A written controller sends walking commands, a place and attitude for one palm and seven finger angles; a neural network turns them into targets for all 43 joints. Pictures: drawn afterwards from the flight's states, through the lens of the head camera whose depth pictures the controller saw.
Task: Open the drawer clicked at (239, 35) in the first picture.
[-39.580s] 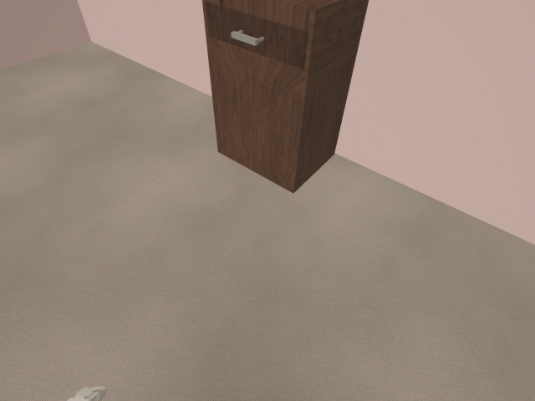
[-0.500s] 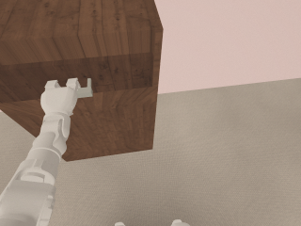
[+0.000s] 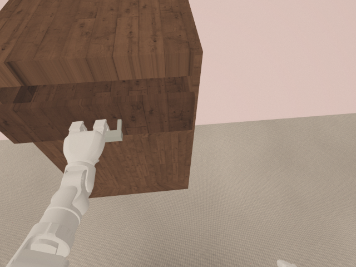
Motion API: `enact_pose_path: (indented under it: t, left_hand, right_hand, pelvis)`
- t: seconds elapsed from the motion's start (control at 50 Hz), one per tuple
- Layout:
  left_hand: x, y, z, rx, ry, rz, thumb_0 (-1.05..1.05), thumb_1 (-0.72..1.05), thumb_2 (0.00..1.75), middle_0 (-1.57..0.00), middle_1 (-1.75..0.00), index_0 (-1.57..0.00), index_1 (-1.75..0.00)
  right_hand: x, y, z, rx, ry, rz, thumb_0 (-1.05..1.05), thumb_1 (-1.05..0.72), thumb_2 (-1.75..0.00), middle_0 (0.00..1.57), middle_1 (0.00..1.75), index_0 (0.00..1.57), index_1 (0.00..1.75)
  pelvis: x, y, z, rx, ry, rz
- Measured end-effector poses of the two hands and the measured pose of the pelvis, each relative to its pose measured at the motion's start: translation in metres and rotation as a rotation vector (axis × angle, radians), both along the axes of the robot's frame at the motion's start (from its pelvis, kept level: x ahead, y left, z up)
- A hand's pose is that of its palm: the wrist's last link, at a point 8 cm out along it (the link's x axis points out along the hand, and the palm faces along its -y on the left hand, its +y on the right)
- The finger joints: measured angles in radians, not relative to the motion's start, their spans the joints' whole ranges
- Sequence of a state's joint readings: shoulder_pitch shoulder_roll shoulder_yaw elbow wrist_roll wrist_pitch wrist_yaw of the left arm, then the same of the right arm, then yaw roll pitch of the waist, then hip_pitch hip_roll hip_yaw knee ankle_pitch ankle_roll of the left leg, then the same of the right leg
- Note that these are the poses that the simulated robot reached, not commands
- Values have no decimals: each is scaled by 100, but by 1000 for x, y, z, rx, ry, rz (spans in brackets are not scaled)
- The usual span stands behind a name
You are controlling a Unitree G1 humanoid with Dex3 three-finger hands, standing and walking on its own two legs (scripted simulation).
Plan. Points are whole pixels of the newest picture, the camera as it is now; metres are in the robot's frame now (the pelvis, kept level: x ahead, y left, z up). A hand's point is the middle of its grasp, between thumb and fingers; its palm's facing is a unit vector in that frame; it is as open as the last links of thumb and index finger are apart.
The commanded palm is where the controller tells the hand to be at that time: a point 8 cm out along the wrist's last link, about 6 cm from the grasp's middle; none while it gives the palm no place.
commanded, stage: pull the drawer open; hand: left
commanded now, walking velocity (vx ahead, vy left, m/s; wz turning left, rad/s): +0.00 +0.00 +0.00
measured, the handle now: (97, 130) +0.45 +0.22 +0.01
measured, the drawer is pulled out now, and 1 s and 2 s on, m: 0.08 0.19 0.30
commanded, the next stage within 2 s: none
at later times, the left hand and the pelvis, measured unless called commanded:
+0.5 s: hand (90, 178) +0.32 +0.21 -0.01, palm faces -0.01 -0.03 -1.00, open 5.9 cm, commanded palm +0.28 +0.21 +0.04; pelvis -0.01 -0.01 +0.00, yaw +1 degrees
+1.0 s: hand (88, 198) +0.28 +0.21 -0.01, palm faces -0.01 -0.05 -1.00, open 5.9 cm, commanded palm +0.23 +0.20 +0.04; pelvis +0.00 -0.02 +0.00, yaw +1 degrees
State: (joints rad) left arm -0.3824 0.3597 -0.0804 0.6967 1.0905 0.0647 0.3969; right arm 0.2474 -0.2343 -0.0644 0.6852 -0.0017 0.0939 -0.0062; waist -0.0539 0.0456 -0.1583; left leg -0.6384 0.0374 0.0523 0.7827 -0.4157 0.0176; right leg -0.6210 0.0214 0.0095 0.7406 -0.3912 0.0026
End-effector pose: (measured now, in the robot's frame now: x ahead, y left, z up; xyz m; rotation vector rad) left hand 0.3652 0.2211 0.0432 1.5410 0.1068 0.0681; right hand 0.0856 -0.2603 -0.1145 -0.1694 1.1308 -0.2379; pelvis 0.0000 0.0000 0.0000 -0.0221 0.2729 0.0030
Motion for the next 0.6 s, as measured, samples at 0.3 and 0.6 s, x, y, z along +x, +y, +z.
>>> enact_pose_path:
  t: [0.3, 0.6]
  left_hand:
    - [-43, -5, 0, -5, -8, 20, 1, 72, 83, -27, -129, -32, -129]
    - [-70, -10, 0, -4, -4, 44, 1, 72, 83, -27, -129, -34, -131]
  right_hand:
    - [17, 0, 3, 16, -71, 37, 1, -90, -90, 20, 30, 20, 30]
    - [30, -2, 6, 26, -127, 70, 1, -90, -90, 20, 30, 20, 30]
  pelvis:
    - [-6, -7, 2, 8, -43, 6]
    - [-12, -14, 3, 17, -71, 9]
